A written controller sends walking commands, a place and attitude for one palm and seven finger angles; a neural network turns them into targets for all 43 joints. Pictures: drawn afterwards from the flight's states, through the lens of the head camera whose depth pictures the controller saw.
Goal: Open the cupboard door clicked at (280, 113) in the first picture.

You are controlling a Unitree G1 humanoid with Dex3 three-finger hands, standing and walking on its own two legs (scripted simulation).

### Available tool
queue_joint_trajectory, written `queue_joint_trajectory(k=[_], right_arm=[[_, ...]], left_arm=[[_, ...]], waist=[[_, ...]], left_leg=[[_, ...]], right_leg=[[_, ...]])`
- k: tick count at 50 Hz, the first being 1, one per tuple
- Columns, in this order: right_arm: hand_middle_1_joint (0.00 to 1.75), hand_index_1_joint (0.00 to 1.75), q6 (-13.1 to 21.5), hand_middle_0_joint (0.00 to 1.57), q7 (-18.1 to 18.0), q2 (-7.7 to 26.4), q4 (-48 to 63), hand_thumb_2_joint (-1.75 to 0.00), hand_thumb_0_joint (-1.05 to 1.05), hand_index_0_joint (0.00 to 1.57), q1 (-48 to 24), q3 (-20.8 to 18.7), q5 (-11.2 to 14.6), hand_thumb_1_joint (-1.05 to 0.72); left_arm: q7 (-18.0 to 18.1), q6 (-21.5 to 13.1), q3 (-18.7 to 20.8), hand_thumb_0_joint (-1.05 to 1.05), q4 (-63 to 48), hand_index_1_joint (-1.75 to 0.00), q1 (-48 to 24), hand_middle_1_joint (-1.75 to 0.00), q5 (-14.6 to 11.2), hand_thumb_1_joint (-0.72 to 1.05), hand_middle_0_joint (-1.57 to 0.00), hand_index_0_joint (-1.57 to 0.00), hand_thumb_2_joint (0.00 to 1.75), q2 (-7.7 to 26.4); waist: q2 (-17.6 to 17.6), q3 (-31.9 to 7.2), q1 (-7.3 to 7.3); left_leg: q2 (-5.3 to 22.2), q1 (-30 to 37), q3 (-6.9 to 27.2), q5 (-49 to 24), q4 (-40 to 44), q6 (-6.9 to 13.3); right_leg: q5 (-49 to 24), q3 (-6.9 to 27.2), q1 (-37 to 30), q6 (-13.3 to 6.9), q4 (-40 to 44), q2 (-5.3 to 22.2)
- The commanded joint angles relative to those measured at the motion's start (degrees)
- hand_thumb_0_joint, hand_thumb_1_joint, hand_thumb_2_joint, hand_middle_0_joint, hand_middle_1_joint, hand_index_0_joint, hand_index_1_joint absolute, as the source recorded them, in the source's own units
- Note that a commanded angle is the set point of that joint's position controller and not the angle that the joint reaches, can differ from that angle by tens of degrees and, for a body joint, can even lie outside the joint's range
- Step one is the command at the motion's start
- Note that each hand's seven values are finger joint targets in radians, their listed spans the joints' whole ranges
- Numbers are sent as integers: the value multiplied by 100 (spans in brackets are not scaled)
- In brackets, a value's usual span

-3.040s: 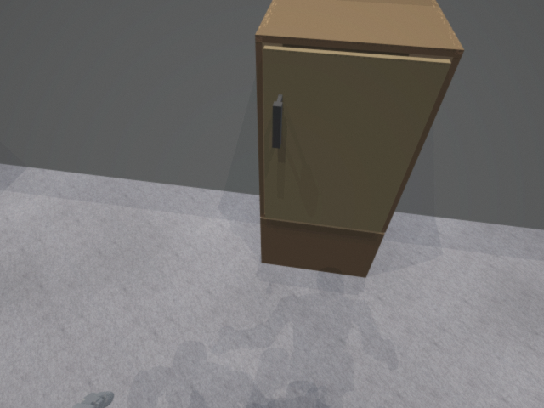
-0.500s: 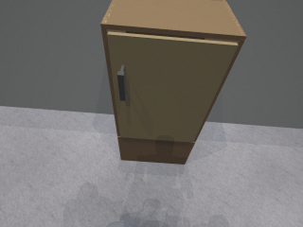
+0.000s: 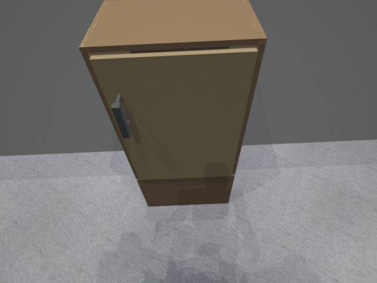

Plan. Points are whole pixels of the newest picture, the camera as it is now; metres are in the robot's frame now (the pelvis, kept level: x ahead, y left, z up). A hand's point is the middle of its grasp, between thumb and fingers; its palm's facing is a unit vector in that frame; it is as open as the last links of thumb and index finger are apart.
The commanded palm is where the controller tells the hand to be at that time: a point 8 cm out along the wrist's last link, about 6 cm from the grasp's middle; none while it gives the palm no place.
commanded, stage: come to a stop and stand still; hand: left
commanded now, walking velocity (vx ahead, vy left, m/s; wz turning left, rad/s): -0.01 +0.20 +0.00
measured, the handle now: (122, 116) +0.54 +0.22 +0.01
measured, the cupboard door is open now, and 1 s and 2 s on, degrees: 0 0 0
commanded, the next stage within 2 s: look again from close up in 0.76 s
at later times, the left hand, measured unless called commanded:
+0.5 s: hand out of the picture -0.05 +0.23 -0.17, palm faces +0.13 -0.97 -0.18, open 7.4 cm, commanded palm none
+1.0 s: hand out of the picture -0.06 +0.23 -0.17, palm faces +0.06 -0.98 -0.20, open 7.3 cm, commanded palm none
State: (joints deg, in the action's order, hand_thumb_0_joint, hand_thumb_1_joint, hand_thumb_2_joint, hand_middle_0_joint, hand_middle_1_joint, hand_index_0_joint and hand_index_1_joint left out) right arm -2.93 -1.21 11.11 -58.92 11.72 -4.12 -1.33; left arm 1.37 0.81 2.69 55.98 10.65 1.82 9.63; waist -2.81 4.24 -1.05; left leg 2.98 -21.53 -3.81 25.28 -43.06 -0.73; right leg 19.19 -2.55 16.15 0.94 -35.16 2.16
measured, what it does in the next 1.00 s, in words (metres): steps on the spot: left foot, then right foot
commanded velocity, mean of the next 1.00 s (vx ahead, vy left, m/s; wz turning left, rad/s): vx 0.01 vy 0.02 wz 0.00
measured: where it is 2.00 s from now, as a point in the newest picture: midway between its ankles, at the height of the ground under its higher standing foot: outside the picture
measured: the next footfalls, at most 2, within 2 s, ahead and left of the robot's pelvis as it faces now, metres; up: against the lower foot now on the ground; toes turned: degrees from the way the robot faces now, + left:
left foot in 0.34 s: -0.02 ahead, +0.15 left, +0.00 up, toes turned +5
right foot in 0.62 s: -0.01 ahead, -0.07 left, +0.00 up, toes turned -1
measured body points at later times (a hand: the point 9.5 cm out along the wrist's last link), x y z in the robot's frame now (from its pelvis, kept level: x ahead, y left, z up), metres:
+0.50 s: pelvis -0.04 +0.05 +0.01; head -0.04 +0.07 +0.46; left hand -0.06 +0.29 -0.16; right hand +0.02 -0.18 -0.13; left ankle -0.06 +0.15 -0.73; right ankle -0.04 -0.10 -0.70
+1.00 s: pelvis -0.06 +0.05 +0.01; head -0.05 +0.06 +0.46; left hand -0.06 +0.28 -0.15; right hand -0.06 -0.17 -0.14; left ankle -0.06 +0.15 -0.73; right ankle -0.05 -0.07 -0.73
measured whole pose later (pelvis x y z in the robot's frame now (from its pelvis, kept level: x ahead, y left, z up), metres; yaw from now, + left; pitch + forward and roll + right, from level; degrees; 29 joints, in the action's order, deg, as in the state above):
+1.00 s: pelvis -0.06 +0.05 +0.01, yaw +3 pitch -1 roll +0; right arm 1.0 -1.4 8.1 -61.6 18.6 -0.4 -1.3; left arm 1.9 -0.7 0.2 60.8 17.0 1.1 10.3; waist 1.2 1.5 -0.9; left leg -0.4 -12.6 -2.7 15.1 -28.9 1.6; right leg 15.2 -3.7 12.3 -0.2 -28.7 1.5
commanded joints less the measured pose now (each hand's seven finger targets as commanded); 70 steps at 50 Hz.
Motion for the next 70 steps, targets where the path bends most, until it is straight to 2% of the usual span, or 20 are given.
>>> queue_joint_trajectory(k=[1,4,7,12,15,16,18,19,21,23,27,29,31,34,42,43,44,47,55,70], right_arm=[[30,30,-17,20,-16,334,363,-90,0,20,192,-73,7,-90],[30,30,-18,20,58,367,285,-90,0,20,302,-94,2,-90],[30,30,-13,20,81,355,346,-90,0,20,214,-79,-16,-90],[30,30,121,20,92,170,432,-90,0,20,101,22,54,-90],[30,30,207,20,48,96,180,-90,0,20,819,67,76,-90],[30,30,259,20,26,241,97,-90,0,20,981,77,87,-90],[30,30,308,20,-21,911,262,-90,0,20,783,-29,35,-90],[30,30,286,20,-34,909,334,-90,0,20,512,8,-15,-90],[30,30,341,20,-121,614,272,-90,0,20,173,122,-16,-90],[30,30,350,20,-145,524,233,-90,0,20,62,183,10,-90],[30,30,380,20,-161,534,15,-90,0,20,439,171,12,-90],[30,30,412,20,-164,511,-69,-90,0,20,514,181,62,-90],[30,30,450,20,-136,256,-118,-90,0,20,538,227,132,-90],[30,30,393,20,-116,209,-270,-90,0,20,562,268,98,-90],[30,30,422,20,-122,173,-554,-90,0,20,778,352,87,-90],[30,30,452,20,-8,841,119,-90,0,20,559,323,57,-90],[30,30,607,20,-49,877,213,-90,0,20,467,165,9,-90],[30,30,622,20,-119,631,184,-90,0,20,678,131,46,-90],[30,30,481,20,-79,738,342,-90,0,20,596,115,48,-90],[30,30,398,20,50,1045,314,-90,0,20,255,150,23,-90]], left_arm=[[131,-94,221,0,-231,-30,340,-30,-12,90,-20,-20,90,1131],[165,-111,220,0,-260,-30,336,-30,-33,90,-20,-20,90,1035],[172,-102,248,0,-205,-30,539,-30,-18,90,-20,-20,90,1023],[122,-58,283,0,-124,-30,685,-30,48,90,-20,-20,90,1145],[89,-8,272,0,-93,-30,427,-30,-19,90,-20,-20,90,1086],[70,24,223,0,-100,-30,397,-30,-68,90,-20,-20,90,910],[37,84,104,0,-192,-30,460,-30,-99,90,-20,-20,90,370],[40,86,98,0,-175,-30,320,-30,-76,90,-20,-20,90,359],[16,142,84,0,68,-30,364,-30,-17,90,-20,-20,90,360],[-28,104,46,0,266,-30,699,-30,-27,90,-20,-20,90,323],[-7,9,-62,0,389,-30,696,-30,-77,90,-20,-20,90,202],[18,-66,-80,0,543,-30,967,-30,-89,90,-20,-20,90,233],[61,-165,-102,0,679,-30,1027,-30,-85,90,-20,-20,90,427],[63,-168,-139,0,728,-30,772,-30,-97,90,-20,-20,90,395],[80,-116,-190,0,845,-30,880,-30,-125,90,-20,-20,90,251],[107,-245,-271,0,271,-30,667,-30,-48,90,-20,-20,90,1261],[138,-258,-107,0,241,-30,972,-30,-75,90,-20,-20,90,898],[115,-269,-129,0,173,-30,950,-30,-74,90,-20,-20,90,757],[91,-206,-78,0,-22,-30,814,-30,-58,90,-20,-20,90,902],[18,-197,-94,0,-55,-30,600,-30,-40,90,-20,-20,90,1187]], waist=[[1514,-518,134],[1181,-410,156],[1206,-389,284],[1454,-443,418],[1399,-579,68],[870,-615,17],[-1127,-323,92],[-837,6,106],[-994,310,205],[-810,169,311],[-453,-234,159],[-107,-479,276],[404,-617,155],[898,-151,68],[360,120,135],[353,587,-17],[573,-109,235],[34,-965,96],[222,-50,80],[294,106,75]], left_leg=[[-159,-712,567,332,-1997,-108],[-133,-831,536,-232,-2267,-204],[-123,-829,476,-293,-1895,-255],[-165,-25,147,115,35,-160],[-305,1327,-88,-993,1706,-78],[-152,1775,97,-1242,2094,-30],[1404,1068,1840,-1231,2966,607],[1501,286,1910,-677,3235,876],[1096,111,1550,-759,3368,846],[912,479,1122,-1540,3094,822],[862,1381,975,-3109,2549,898],[719,1430,880,-3407,2130,700],[363,1109,574,-2619,1972,318],[275,1140,567,-1969,2253,203],[310,1035,634,-1612,2661,255],[35,676,749,-2284,2538,198],[323,702,828,-2346,2019,313],[263,1031,796,-2238,1797,369],[273,434,758,-1693,1844,386],[225,336,856,-151,2454,302]], right_leg=[[-3783,1395,-589,-1084,1402,1796],[-3301,1033,-614,-973,1432,1635],[-2359,1138,-733,-1006,1604,1656],[-1655,1180,-624,-1048,1648,1600],[-1151,803,64,-648,1264,1191],[-628,616,413,-423,957,878],[639,-140,794,62,-161,128],[802,23,580,27,-646,112],[567,269,550,-8,-1223,161],[375,227,559,-19,-1217,155],[251,61,195,47,163,124],[-819,103,-471,48,1304,151],[-2106,722,-995,-168,1480,654],[-1699,620,-539,-246,1460,590],[-965,504,-532,-166,1653,421],[-1010,222,-368,-284,1155,145],[-1010,394,-507,-291,937,355],[-1233,455,-649,-394,905,432],[-997,465,-264,-389,1002,369],[383,658,-38,-261,1654,431]])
